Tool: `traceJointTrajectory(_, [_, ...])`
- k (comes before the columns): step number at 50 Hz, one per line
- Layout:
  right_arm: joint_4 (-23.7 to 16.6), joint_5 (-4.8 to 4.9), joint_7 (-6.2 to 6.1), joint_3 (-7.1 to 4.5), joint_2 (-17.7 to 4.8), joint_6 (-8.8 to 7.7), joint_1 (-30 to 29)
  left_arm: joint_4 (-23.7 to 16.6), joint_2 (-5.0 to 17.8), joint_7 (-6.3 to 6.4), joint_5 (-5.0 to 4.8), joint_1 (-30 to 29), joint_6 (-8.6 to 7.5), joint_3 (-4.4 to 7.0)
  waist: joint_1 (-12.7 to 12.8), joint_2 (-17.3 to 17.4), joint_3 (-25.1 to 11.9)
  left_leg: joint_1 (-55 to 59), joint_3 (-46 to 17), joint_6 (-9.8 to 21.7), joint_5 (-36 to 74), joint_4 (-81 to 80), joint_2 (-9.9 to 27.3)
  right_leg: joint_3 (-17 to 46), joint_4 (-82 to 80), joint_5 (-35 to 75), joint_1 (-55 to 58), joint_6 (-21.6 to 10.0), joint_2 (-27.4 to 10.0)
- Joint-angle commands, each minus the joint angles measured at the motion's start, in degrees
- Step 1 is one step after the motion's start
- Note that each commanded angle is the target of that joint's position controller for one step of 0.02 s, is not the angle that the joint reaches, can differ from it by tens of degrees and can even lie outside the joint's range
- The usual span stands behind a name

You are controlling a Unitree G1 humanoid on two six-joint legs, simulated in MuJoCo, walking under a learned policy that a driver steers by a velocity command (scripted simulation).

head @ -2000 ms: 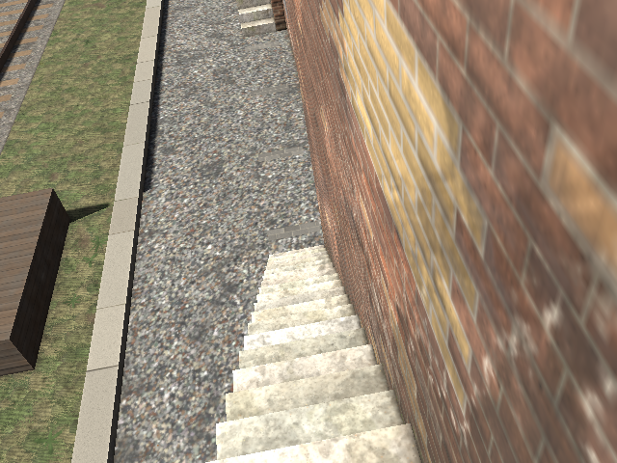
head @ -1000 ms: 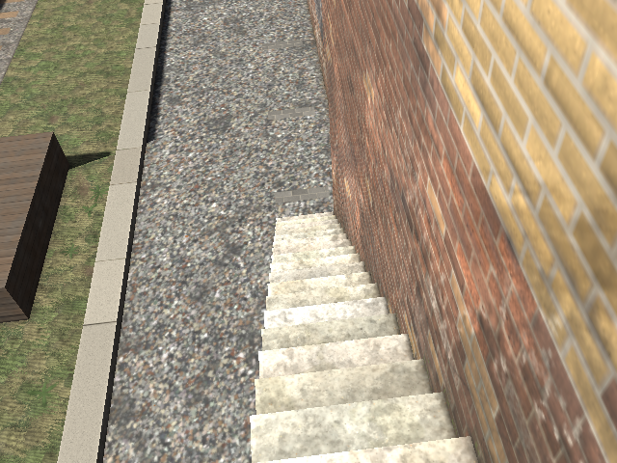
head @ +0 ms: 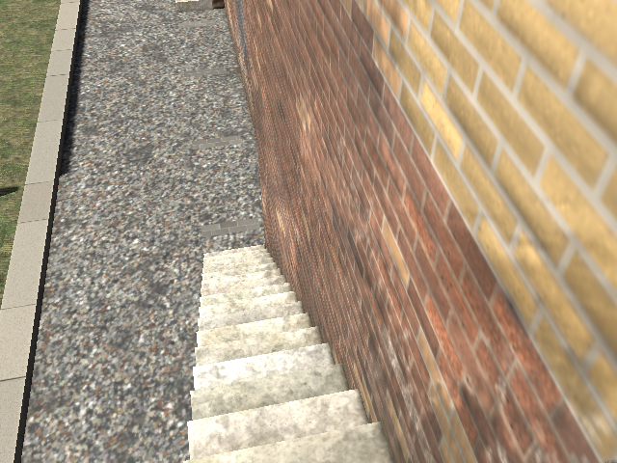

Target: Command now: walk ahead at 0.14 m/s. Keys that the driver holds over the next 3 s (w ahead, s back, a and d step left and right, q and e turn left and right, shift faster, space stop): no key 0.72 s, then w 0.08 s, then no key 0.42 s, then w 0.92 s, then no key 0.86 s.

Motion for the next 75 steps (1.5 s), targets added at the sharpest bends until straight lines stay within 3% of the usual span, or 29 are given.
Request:
traceJointTrajectory(1, [-5.56,0.07,-0.46,-0.48,-3.90,-0.31,-14.29,4.44,1.44,-0.68,0.90,16.08,0.70,0.43,8.96,6.34,2.91,-28.10,-1.90,4.61,10.82,-2.61,2.65,-9.49,-2.56,12.80,28.77,-0.33,3.25])
traceJointTrajectory(3, [-4.44,-2.18,0.05,-1.12,-6.58,1.64,-11.74,5.67,5.16,0.52,1.56,20.72,0.05,1.52,8.93,3.96,4.23,-20.39,-3.11,3.83,11.95,9.16,3.05,-8.03,-12.92,10.72,27.77,-0.59,-0.91])
traceJointTrajectory(4, [-4.45,-1.47,-0.35,-1.93,-7.05,2.87,-10.13,4.53,7.44,0.83,2.38,20.25,-0.08,1.81,8.07,6.75,7.31,-16.53,-6.19,3.51,18.55,16.82,1.98,0.36,-26.43,4.84,25.12,-2.47,-6.20])
traceJointTrajectory(5, [-4.02,-0.82,-0.51,-2.68,-8.98,4.24,-10.74,4.17,6.84,0.98,3.52,22.11,0.39,1.67,10.27,8.24,8.25,-18.66,-6.14,3.84,22.02,29.19,-1.68,3.60,-35.45,3.08,30.00,-4.53,-9.25])
traceJointTrajectory(6, [-3.99,0.53,-0.91,-2.60,-6.59,5.24,-8.92,6.72,8.30,1.15,3.33,26.31,-0.28,1.28,11.23,-0.32,5.61,-25.41,-2.25,3.33,-2.44,45.35,-8.74,1.09,-32.10,21.32,38.79,-5.35,-11.78])
traceJointTrajectory(7, [-5.47,0.09,-0.85,-1.58,-1.06,5.57,3.91,7.31,10.63,1.22,0.20,26.58,-3.57,0.47,1.09,-11.91,1.30,-33.66,-8.01,4.19,-9.57,40.33,-5.76,-3.02,-12.08,48.10,47.60,-0.77,-15.61])
traceJointTrajectory(8, [-3.50,-0.92,-1.75,-1.63,-2.55,5.98,4.66,7.35,7.83,1.15,-1.91,25.24,-5.02,-0.30,2.39,-14.64,0.13,-36.62,-9.86,3.99,-6.23,38.85,-4.24,-1.57,-8.17,53.74,47.70,-2.05,-15.89])
traceJointTrajectory(9, [-4.90,-0.80,-2.27,-2.05,-5.52,6.36,-1.17,6.55,3.90,1.66,-2.60,24.54,-5.77,-1.87,4.31,-10.49,-0.56,-37.84,-9.97,2.65,-0.42,39.58,-5.02,0.59,-8.83,50.06,43.73,-4.71,-15.78])
traceJointTrajectory(10, [-5.26,-1.57,-1.74,-1.44,-4.84,7.66,-3.21,6.26,0.05,2.71,-2.84,22.39,-5.66,-3.74,2.26,-1.33,-1.57,-31.57,-15.17,0.91,13.89,29.58,-3.67,3.09,-11.28,41.79,34.49,-7.62,-16.69])
traceJointTrajectory(11, [-8.17,-2.00,-1.05,-0.18,-2.39,9.21,-6.76,6.13,3.56,4.22,-4.37,15.57,-5.63,-3.13,-0.79,-6.18,-0.13,-29.09,-17.17,-0.74,22.40,19.72,-0.50,6.65,-13.45,26.72,25.41,-14.34,-18.56])
traceJointTrajectory(12, [-9.47,-1.84,-0.58,0.41,-3.43,10.18,-11.12,5.84,3.44,5.05,-3.90,13.30,-5.42,-3.68,-0.37,-5.01,1.16,-28.53,-16.14,-1.83,25.13,14.88,-0.15,6.39,-15.46,14.83,24.00,-15.32,-16.30])
traceJointTrajectory(13, [-8.38,-2.27,-0.30,-0.45,-6.88,10.60,-14.12,7.02,-1.58,4.92,-2.67,19.72,-5.53,-5.52,3.30,3.96,2.75,-30.99,-15.59,-2.59,25.16,12.35,-2.75,3.51,-15.36,22.51,31.12,-9.56,-12.46])
traceJointTrajectory(14, [-8.78,-1.89,-0.73,-0.51,-6.20,10.99,-15.60,9.31,-1.15,5.21,-2.38,24.90,-5.81,-6.01,4.20,3.11,3.36,-29.12,-15.69,-2.90,23.65,7.28,-3.15,3.75,-14.32,29.71,33.24,-5.81,-12.77])
traceJointTrajectory(16, [-10.78,-0.10,-1.71,1.11,-0.71,12.68,-19.49,10.03,-1.98,5.58,-2.46,22.38,-5.49,-7.07,2.77,-2.53,1.65,-17.39,-11.97,-3.09,21.60,-6.97,-2.04,2.57,-14.05,36.80,29.06,-2.31,-10.95])
traceJointTrajectory(18, [-9.41,2.16,-1.41,2.28,1.21,12.59,-17.69,9.72,-1.10,5.31,-2.38,20.23,-5.77,-7.51,3.61,-8.88,-6.48,-2.94,-7.61,-2.74,26.49,-7.72,-3.67,-0.76,-13.96,34.75,25.74,0.11,-8.19])
traceJointTrajectory(20, [-8.49,1.36,-0.94,2.79,1.84,12.22,-15.75,9.51,-4.33,4.49,-2.83,17.67,-6.41,-8.66,0.87,-6.60,-6.75,4.17,-11.13,-0.31,35.30,-12.22,0.93,-0.24,-14.94,20.72,19.56,0.35,-9.19])
traceJointTrajectory(22, [-8.48,1.16,-1.34,2.26,-1.59,11.46,-17.74,10.01,-2.78,4.08,-2.09,20.56,-5.94,-7.68,3.56,0.24,-4.30,6.83,-14.81,1.65,52.45,-19.33,4.24,-1.99,-16.10,9.16,18.66,1.85,-7.07])
traceJointTrajectory(24, [-9.20,1.55,-1.60,1.85,-1.71,10.62,-21.30,11.45,-2.80,4.52,-2.27,23.31,-5.30,-7.53,5.05,3.60,-2.79,7.93,-15.26,2.51,57.24,-21.21,5.83,-1.77,-16.58,2.70,19.31,2.59,-7.18])
traceJointTrajectory(27, [-9.10,1.21,-1.12,2.04,-0.41,9.15,-20.79,10.98,-1.08,4.09,-2.96,20.33,-4.59,-6.26,5.46,1.49,-2.68,7.59,-14.77,2.92,58.43,-24.00,6.51,-2.29,-18.72,-0.61,22.29,1.71,-6.74])
traceJointTrajectory(30, [-9.17,1.74,-0.89,1.47,-0.23,8.36,-21.64,10.95,-3.30,4.16,-2.50,17.70,-3.36,-6.29,5.18,2.18,-1.85,5.98,-14.68,2.83,55.86,-26.82,6.24,-3.42,-19.32,-1.43,25.25,1.05,-6.84])
traceJointTrajectory(37, [-9.73,1.42,-1.09,1.38,-0.13,7.85,-21.15,10.29,-2.33,4.71,-2.42,12.12,-2.73,-5.50,5.36,1.04,-3.72,6.56,-14.43,2.33,53.34,-29.99,6.61,-3.57,-20.95,-7.15,26.75,0.08,-6.66])
traceJointTrajectory(41, [-9.94,-0.99,-0.79,1.13,-1.66,7.45,-18.19,9.74,-1.60,4.54,-1.62,11.27,-2.14,-4.62,5.19,1.65,-2.23,4.83,-13.23,3.11,42.15,-29.91,4.85,-3.01,-20.22,-18.52,24.36,-1.70,-5.30])
traceJointTrajectory(46, [-9.98,-0.60,-0.41,1.23,-1.96,6.30,-16.74,10.33,-0.65,4.48,-1.62,10.92,-1.39,-4.30,5.38,3.58,0.98,1.89,-14.32,2.85,46.56,-32.24,5.64,-2.32,-20.21,-16.18,25.71,-0.21,-6.56])
traceJointTrajectory(47, [-9.56,0.43,-0.62,1.17,-2.14,6.32,-17.47,9.30,-1.39,4.14,-1.01,8.60,-1.06,-4.83,5.62,3.22,1.50,2.06,-14.42,2.76,45.05,-32.37,4.94,-1.72,-21.67,-18.35,24.77,-0.79,-6.42])
traceJointTrajectory(54, [-11.70,-0.02,0.02,0.84,-2.30,6.78,-17.13,7.68,-1.48,4.29,-0.37,6.61,0.33,-5.27,4.58,2.53,0.78,2.12,-14.70,2.62,39.42,-34.00,4.02,-2.40,-23.10,-24.32,23.10,-1.13,-6.09])
traceJointTrajectory(61, [-13.72,-0.29,0.28,-0.32,-3.43,6.91,-16.75,7.15,-0.18,4.61,-1.11,8.26,-1.11,-3.95,3.88,3.69,1.37,0.05,-15.28,2.89,35.88,-33.55,3.62,-2.58,-23.32,-27.41,21.97,-1.07,-5.20])
traceJointTrajectory(64, [-14.02,-0.55,-0.51,-1.08,-5.31,7.44,-18.39,5.90,1.15,3.81,-0.95,7.76,-1.06,-2.92,3.82,4.82,0.60,0.56,-15.43,3.79,23.15,-34.43,1.55,-4.40,-22.69,-39.18,20.61,-2.23,-3.63])
traceJointTrajectory(68, [-14.75,-0.84,-0.06,-2.29,-8.22,7.67,-17.49,2.69,1.78,2.81,-0.26,7.28,-1.28,-1.60,3.86,7.00,4.82,-4.53,-20.21,6.99,1.56,-36.31,2.77,-7.93,-16.46,-48.85,15.48,-3.86,-0.84])
traceJointTrajectory(75, [-18.14,-1.10,-0.65,-3.15,-8.22,7.55,-16.79,-0.61,2.03,2.78,0.60,7.40,-2.96,-1.58,3.91,5.55,4.85,-4.38,-22.44,9.61,4.77,-30.40,2.30,-7.03,-12.30,-47.06,14.15,-4.86,-1.27])
Next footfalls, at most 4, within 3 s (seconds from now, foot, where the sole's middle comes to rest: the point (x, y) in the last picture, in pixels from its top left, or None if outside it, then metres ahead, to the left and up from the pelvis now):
0.10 right None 0.12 -0.11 -0.91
0.20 left None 0.01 0.14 -0.77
0.40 left None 0.12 0.11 -0.91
1.74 left None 0.20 0.11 -0.92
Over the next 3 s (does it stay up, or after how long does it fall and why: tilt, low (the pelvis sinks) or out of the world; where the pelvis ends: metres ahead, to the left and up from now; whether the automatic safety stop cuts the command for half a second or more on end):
stays up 0.83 0.04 -0.73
